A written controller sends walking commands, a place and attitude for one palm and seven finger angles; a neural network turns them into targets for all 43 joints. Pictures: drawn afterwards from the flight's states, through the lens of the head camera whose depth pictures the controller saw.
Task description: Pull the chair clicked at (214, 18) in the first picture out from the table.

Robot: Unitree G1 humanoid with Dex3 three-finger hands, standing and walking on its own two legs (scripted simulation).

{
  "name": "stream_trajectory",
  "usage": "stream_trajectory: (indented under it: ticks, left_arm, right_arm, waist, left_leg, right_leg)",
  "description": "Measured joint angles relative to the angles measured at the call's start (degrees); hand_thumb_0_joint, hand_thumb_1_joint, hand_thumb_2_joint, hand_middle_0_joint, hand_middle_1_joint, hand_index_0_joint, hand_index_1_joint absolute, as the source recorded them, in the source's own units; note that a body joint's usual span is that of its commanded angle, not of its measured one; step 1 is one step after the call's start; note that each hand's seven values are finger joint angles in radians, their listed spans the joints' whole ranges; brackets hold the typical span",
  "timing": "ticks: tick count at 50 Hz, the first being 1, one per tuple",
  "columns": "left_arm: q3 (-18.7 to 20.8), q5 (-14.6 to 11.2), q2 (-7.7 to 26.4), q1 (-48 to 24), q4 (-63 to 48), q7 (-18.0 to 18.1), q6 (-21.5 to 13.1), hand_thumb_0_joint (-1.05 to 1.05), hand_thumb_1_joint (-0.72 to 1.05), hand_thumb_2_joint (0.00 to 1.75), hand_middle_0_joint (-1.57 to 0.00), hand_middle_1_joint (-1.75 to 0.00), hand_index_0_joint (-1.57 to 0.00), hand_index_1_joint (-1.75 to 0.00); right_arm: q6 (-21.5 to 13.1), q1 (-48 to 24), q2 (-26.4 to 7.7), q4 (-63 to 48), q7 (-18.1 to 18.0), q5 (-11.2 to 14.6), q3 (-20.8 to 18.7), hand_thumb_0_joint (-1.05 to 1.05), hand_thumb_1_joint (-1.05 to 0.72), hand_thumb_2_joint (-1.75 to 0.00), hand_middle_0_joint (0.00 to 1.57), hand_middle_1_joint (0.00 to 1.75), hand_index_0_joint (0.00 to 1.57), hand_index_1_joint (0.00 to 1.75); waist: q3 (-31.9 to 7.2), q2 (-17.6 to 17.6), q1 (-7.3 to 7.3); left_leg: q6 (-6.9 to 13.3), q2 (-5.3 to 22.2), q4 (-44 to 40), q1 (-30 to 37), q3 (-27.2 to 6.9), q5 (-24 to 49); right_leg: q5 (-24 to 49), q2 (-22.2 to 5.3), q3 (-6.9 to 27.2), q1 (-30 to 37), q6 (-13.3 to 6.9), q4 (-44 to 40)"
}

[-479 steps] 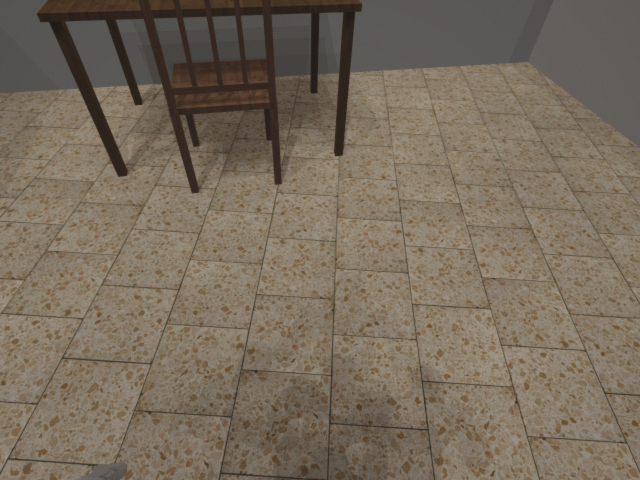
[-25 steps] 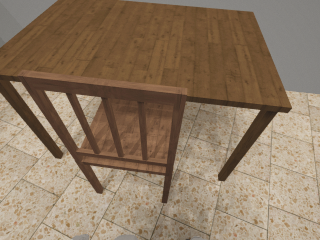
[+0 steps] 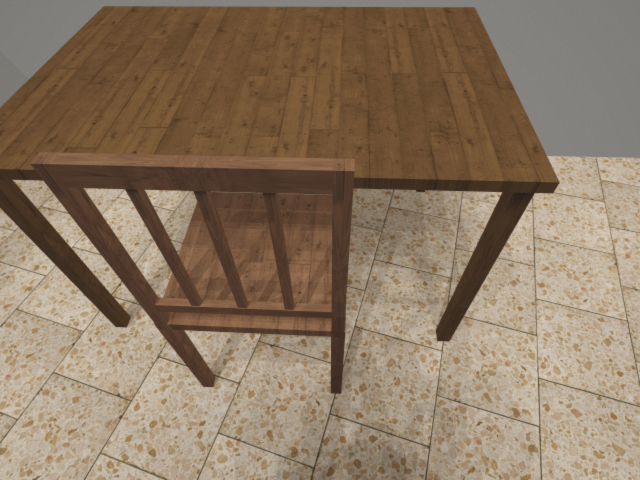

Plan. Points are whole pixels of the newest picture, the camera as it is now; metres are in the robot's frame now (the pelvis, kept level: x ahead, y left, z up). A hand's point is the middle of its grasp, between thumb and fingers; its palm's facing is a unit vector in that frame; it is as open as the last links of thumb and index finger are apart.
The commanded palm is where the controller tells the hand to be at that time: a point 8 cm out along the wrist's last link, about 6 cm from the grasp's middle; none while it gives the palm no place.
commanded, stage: come to a stop and stand still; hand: left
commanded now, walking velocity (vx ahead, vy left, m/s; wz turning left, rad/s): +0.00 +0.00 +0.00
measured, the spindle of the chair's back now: (225, 256) +0.47 +0.19 -0.07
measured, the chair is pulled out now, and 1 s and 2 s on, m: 0.00 0.00 0.00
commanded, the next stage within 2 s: look again from close up in 0.76 s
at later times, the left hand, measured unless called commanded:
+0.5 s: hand out of the picture +0.02 +0.15 -0.18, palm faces +0.02 -0.98 -0.19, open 7.3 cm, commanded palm none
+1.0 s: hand out of the picture +0.01 +0.17 -0.17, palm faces +0.02 -0.98 -0.19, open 7.3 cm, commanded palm none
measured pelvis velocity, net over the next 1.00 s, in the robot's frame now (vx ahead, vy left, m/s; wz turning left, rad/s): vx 0.03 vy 0.00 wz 0.00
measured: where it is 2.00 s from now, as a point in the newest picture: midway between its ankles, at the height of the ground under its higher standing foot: outside the picture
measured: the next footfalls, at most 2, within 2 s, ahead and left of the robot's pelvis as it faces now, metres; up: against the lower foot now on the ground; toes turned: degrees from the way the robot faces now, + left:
none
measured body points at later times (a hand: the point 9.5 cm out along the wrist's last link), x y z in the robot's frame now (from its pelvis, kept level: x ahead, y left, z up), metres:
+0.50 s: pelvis +0.03 -0.02 +0.00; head +0.03 -0.01 +0.45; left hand +0.02 +0.20 -0.16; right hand +0.04 -0.24 -0.16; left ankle +0.02 +0.09 -0.73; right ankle -0.05 -0.10 -0.73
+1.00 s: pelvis +0.03 +0.00 +0.01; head +0.03 +0.01 +0.46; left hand +0.01 +0.22 -0.16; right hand +0.05 -0.23 -0.15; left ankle +0.02 +0.09 -0.73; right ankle -0.05 -0.10 -0.73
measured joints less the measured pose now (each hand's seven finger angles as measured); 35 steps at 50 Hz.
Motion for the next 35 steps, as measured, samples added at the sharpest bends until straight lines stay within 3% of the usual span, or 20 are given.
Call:
stream_trajectory:
  ticks: [4,6,18,35]
  left_arm:
    - [-1.33,-0.29,-1.57,0.20,-0.48,0.13,-1.99,0.00,0.91,0.90,-0.20,-0.30,-0.20,-0.30]
    - [-1.34,-0.22,-1.42,-0.06,-0.01,0.47,-2.29,0.01,0.92,0.90,-0.20,-0.30,-0.20,-0.30]
    - [-1.01,-0.60,1.43,-1.30,-0.26,0.39,-2.69,0.01,0.93,0.90,-0.20,-0.30,-0.20,-0.30]
    - [-1.28,-0.53,1.91,0.37,1.18,0.37,-2.07,0.00,0.91,0.90,-0.20,-0.30,-0.20,-0.30]
  right_arm:
    - [0.48,0.45,-1.40,-0.74,1.17,-0.60,0.00,0.01,-0.91,-0.90,0.20,0.30,0.20,0.30]
    - [-0.03,0.73,-1.15,-0.39,0.99,-0.60,0.30,0.01,-0.91,-0.90,0.20,0.30,0.20,0.30]
    - [-1.06,-1.98,-0.49,1.94,-0.36,-0.02,1.49,0.02,-0.94,-0.90,0.20,0.30,0.20,0.30]
    - [-1.53,-5.96,-1.24,2.38,-0.72,0.56,1.50,0.01,-0.92,-0.90,0.20,0.30,0.20,0.30]
  waist:
    - [-0.41,3.00,-1.78]
    - [-0.90,2.13,-1.90]
    - [-3.18,-1.48,0.46]
    - [-2.64,-3.36,1.69]
  left_leg:
    - [-0.99,2.29,5.59,-2.03,-3.08,-3.15]
    - [-1.06,2.27,5.84,-1.10,-3.15,-2.79]
    - [-1.74,1.47,2.26,3.27,-1.86,-3.26]
    - [-1.44,1.00,-1.20,5.80,-1.13,-2.49]
  right_leg:
    - [-0.98,3.00,-2.13,0.41,-1.45,0.02]
    - [-1.93,3.02,-2.13,1.06,-1.75,0.92]
    - [-3.03,2.15,-0.85,3.76,-1.93,0.21]
    - [-1.74,1.74,-0.04,6.27,-1.35,-3.67]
